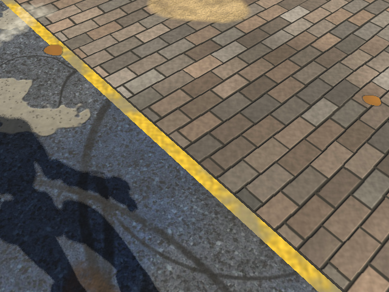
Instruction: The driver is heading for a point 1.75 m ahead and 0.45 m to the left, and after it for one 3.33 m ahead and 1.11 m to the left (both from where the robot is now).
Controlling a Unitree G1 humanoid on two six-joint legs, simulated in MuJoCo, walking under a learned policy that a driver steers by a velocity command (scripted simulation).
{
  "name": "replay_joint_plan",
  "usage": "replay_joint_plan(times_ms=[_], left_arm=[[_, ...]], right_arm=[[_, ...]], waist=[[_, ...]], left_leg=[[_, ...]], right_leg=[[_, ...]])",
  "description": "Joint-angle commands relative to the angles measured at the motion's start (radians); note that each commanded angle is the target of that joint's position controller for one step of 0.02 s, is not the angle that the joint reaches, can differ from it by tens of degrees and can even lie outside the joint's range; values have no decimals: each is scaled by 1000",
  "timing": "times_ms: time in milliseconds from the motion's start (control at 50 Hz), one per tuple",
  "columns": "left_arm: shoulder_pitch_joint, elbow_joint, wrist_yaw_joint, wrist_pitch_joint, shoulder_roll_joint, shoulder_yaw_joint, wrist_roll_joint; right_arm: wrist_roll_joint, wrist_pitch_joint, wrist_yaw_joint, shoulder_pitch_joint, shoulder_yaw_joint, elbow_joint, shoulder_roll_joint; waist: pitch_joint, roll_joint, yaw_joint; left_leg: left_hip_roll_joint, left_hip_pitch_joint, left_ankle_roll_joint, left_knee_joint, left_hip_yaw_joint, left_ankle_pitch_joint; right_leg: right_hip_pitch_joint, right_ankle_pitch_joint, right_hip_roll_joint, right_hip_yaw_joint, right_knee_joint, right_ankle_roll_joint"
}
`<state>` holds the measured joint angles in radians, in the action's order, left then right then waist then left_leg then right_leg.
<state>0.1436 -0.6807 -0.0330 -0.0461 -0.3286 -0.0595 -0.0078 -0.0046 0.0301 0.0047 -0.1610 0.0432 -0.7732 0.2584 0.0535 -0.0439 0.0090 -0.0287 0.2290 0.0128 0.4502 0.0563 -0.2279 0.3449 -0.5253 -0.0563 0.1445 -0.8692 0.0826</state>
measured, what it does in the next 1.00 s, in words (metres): steps on the spot, turning left: right foot, then left foot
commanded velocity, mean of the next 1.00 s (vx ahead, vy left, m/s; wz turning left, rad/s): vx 0.06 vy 0.00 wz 0.39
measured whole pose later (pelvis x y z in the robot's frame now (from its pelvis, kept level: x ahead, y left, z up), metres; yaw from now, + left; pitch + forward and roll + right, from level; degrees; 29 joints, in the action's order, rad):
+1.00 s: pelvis +0.08 +0.05 -0.01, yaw +28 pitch +0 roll +0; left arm 0.16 -0.70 0.00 0.02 -0.29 -0.05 -0.01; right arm -0.01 -0.02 -0.02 -0.17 0.03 -0.69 0.30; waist 0.04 0.00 0.00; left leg -0.10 0.20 0.04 0.53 0.14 -0.33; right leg 0.29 -0.18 0.00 0.05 -0.49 0.03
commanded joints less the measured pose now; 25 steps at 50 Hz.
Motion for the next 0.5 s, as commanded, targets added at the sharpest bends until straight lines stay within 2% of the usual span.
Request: replay_joint_plan(times_ms=[20, 60, 80, 120, 140, 160, 180, 200, 220, 240, 260, 280, 300, 340, 380, 420, 460, 480, 500], left_arm=[[-4, 46, 1, 19, -33, -9, 2], [-3, 35, -5, 25, -63, -22, 22], [13, 25, -8, 26, -69, -26, 25], [48, 7, -10, 29, -81, -32, 19], [61, 10, -12, 31, -107, -40, 10], [74, 4, -13, 29, -169, -57, -1], [74, 4, -9, 24, -165, -62, -9], [72, 11, -6, 23, -151, -59, -16], [53, 23, -11, 28, -130, -52, -21], [42, 30, -16, 36, -111, -42, -21], [16, 33, -19, 45, -103, -37, -12], [7, 26, -19, 52, -109, -41, 3], [29, 16, -18, 56, -119, -46, 11], [65, 1, -17, 56, -129, -49, 16], [69, 1, -11, 62, -146, -55, 16], [58, 0, 0, 64, -171, -62, 17], [38, 0, 8, 60, -191, -68, 36], [33, 0, 10, 62, -177, -64, 44], [71, -11, 14, 68, -133, -51, 34]], right_arm=[[12, -5, -5, 65, 36, 59, 177], [18, -20, -11, 24, 52, 57, 225], [25, -24, -13, 30, 54, 60, 231], [40, -30, -19, 46, 54, 68, 225], [38, -27, -22, 43, 49, 70, 209], [31, -20, -22, 49, 42, 91, 172], [32, -16, -20, 54, 36, 88, 154], [31, -18, -17, 49, 38, 89, 159], [31, -22, -16, 47, 48, 89, 174], [33, -31, -17, 42, 63, 89, 197], [35, -43, -16, 20, 69, 84, 192], [34, -53, -13, 13, 62, 84, 167], [32, -57, -8, 43, 52, 94, 146], [34, -54, 10, 99, 37, 125, 127], [37, -45, 28, 126, 28, 152, 122], [29, -42, 35, 129, 30, 167, 137], [25, -45, 35, 55, 41, 160, 154], [24, -50, 30, -11, 51, 141, 167], [27, -56, 18, -96, 76, 124, 217]], waist=[[-79, 221, -14], [-105, 227, 6], [-110, 228, -2], [-116, 220, -22], [-137, 185, -24], [-152, 42, -5], [-132, -73, -16], [-104, -136, -29], [-92, -177, -37], [-71, -150, -37], [-57, -99, -12], [-53, -74, -4], [-43, -79, -29], [-25, -97, -69], [-21, -113, -82], [-9, -105, -73], [-46, -101, -23], [-77, -85, 10], [-129, -8, 42]], left_leg=[[172, -90, 163, -86, 211, 414], [187, -144, 180, -69, 269, 436], [188, -149, 179, -64, 291, 421], [174, -99, 149, -52, 312, 385], [159, -22, 115, -31, 299, 339], [93, 70, 65, 29, 206, 234], [7, 137, 14, 122, 103, 60], [-27, 211, -16, 217, 46, -101], [-22, 268, -33, 395, 15, -324], [-4, 317, -49, 578, 24, -413], [21, 335, -60, 650, 45, -393], [50, 359, -66, 614, 34, -323], [63, 384, -73, 577, 7, -259], [77, 377, -77, 490, -36, -195], [82, 308, -58, 368, -68, -188], [58, 217, -41, 259, -111, -181], [25, 99, -20, 124, -149, -70], [-4, -11, -1, 47, -161, 5], [-5, -179, 32, -8, -109, 88]], right_leg=[[-27, 37, 37, -70, 176, 34], [-49, 106, 12, -88, 286, 26], [-72, 158, 5, -93, 362, 13], [-175, 315, 9, -94, 513, -26], [-268, 401, 60, -67, 501, -52], [-310, 492, 137, -18, 445, -108], [-308, 521, 199, 49, 478, -181], [-307, 578, 304, 144, 526, -256], [-304, 664, 388, 205, 549, -323], [-288, 779, 432, 218, 549, -361], [-278, 825, 423, 165, 533, -350], [-295, 713, 387, 106, 548, -314], [-316, 561, 361, 76, 580, -298], [-320, 289, 331, 45, 637, -290], [-298, 203, 325, 6, 659, -277], [-255, 370, 326, -49, 618, -269], [-237, 546, 332, -94, 518, -239], [-197, 571, 312, -134, 430, -206], [-111, 561, 260, -208, 254, -146]])
Velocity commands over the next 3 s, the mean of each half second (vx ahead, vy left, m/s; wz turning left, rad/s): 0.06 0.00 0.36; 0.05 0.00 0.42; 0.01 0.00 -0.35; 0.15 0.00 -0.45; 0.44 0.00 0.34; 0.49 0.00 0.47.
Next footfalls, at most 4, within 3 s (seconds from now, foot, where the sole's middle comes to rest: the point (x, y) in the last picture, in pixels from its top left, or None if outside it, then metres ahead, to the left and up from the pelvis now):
0.14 right None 0.02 -0.14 -0.78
0.50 left None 0.04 0.14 -0.78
0.98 right None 0.20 -0.03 -0.78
1.72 right None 0.15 -0.08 -0.78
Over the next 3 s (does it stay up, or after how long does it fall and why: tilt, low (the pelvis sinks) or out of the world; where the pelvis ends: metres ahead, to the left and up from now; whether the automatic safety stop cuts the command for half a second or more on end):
stays up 0.65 0.14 0.00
